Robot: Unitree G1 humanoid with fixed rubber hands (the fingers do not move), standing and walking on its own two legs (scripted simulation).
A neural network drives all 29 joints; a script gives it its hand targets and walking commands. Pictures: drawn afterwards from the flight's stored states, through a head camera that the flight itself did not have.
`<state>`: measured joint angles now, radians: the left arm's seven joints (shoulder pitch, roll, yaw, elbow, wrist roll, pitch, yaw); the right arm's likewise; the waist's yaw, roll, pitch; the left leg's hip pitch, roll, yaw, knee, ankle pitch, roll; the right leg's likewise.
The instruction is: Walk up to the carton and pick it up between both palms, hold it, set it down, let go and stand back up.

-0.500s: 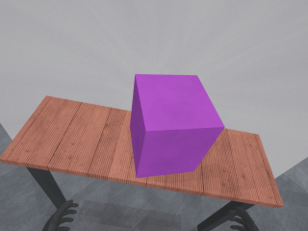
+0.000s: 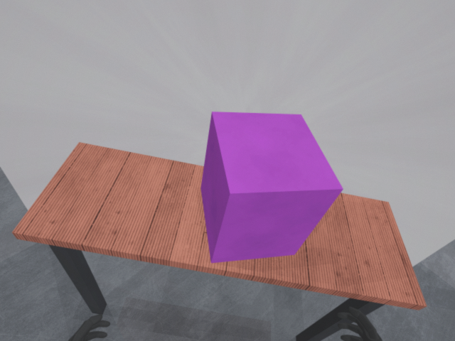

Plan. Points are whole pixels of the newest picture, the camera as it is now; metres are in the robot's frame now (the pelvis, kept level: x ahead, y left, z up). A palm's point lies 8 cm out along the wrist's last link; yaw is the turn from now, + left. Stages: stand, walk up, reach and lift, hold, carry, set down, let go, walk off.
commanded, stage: stand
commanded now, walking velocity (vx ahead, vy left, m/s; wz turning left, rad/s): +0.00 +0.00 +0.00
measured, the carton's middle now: (256, 188) +0.44 -0.02 +0.01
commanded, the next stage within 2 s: none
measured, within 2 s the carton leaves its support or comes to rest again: neither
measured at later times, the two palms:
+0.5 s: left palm out of the picture +0.09 +0.26 -0.12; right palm out of the picture +0.16 -0.25 -0.06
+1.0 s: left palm out of the picture +0.08 +0.26 -0.11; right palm out of the picture +0.15 -0.25 -0.07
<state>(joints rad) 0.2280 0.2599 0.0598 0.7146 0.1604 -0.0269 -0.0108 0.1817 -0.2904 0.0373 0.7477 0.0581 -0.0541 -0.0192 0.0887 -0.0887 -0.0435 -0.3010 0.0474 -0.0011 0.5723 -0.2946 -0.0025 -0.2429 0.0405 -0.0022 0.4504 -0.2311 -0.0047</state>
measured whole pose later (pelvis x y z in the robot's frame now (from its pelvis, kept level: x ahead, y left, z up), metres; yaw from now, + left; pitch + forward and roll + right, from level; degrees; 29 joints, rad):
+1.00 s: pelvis -0.01 +0.00 +0.00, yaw +0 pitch +0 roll -2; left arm 0.23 0.26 0.06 0.75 0.16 -0.03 -0.01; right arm 0.18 -0.29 0.04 0.75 0.06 -0.05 -0.02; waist 0.09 -0.03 -0.04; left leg -0.30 0.05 0.00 0.57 -0.27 0.00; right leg -0.24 0.04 0.00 0.45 -0.21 0.00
